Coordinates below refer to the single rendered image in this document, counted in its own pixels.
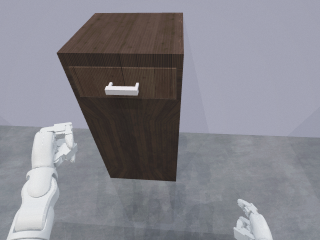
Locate cabinet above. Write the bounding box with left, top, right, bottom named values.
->
left=57, top=12, right=184, bottom=182

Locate left robot forearm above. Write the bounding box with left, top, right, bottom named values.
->
left=6, top=167, right=60, bottom=240

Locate robot left hand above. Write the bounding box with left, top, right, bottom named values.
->
left=31, top=122, right=78, bottom=170

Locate robot right hand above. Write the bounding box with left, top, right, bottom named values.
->
left=233, top=199, right=273, bottom=240

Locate drawer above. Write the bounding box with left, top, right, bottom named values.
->
left=69, top=66, right=176, bottom=99

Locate handle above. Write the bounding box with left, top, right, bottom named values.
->
left=105, top=82, right=139, bottom=96

